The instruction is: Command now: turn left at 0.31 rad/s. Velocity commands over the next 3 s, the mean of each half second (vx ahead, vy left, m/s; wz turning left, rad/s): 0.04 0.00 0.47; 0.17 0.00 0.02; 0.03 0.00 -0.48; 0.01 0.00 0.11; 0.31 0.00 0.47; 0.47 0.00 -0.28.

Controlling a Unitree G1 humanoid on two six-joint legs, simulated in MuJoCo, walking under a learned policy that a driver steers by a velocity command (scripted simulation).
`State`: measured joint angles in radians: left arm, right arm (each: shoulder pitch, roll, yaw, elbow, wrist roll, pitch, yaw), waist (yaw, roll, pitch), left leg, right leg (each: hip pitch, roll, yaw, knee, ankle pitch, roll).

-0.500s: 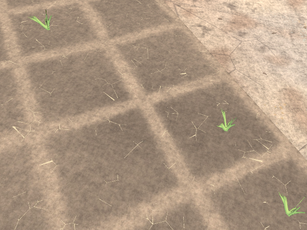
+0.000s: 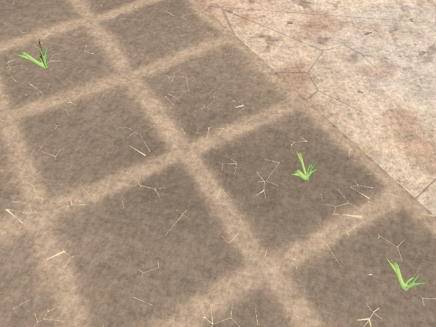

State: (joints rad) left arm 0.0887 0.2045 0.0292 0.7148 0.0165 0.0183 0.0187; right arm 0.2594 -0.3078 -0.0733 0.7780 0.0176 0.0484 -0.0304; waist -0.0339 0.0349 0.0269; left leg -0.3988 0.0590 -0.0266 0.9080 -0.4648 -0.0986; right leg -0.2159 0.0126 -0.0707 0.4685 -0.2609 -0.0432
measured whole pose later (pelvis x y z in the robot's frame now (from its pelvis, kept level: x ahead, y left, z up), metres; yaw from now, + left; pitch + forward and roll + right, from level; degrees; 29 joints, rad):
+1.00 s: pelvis +0.09 +0.04 +0.01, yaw +15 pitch +2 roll +1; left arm 0.19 0.28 0.05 0.79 -0.02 -0.01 0.01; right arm 0.16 -0.31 -0.06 0.66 0.00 0.00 -0.05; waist 0.02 0.01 0.06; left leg -0.42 -0.02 -0.08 0.84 -0.46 -0.10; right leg -0.24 0.06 0.13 0.42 -0.20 -0.03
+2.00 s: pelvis +0.12 +0.04 +0.00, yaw +5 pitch +0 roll -1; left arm 0.09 0.27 0.06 0.75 0.01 0.03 0.03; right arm 0.22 -0.31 -0.07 0.73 0.02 0.06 -0.01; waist -0.01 0.01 0.08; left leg -0.36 0.06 0.02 0.82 -0.45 -0.09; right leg -0.19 -0.03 -0.16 0.45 -0.26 -0.03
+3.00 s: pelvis +0.55 +0.19 +0.00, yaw +9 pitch +2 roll -1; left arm 0.38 0.29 0.06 0.80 -0.04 -0.05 0.01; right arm 0.05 -0.28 -0.02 0.62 0.00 -0.11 0.01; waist 0.10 0.04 0.04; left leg -0.58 0.04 -0.11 0.53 0.03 -0.06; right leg -0.08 0.10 0.15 0.35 -0.30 -0.05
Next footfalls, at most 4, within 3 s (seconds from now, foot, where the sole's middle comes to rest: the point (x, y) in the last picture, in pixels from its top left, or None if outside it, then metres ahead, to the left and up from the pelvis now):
0.20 left None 0.00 0.13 -0.78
0.74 right None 0.17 -0.05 -0.78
1.16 left None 0.16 0.19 -0.78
1.60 right None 0.16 -0.06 -0.78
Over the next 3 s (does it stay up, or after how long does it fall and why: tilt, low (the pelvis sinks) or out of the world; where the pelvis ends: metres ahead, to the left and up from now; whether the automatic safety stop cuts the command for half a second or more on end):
stays up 0.55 0.19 0.00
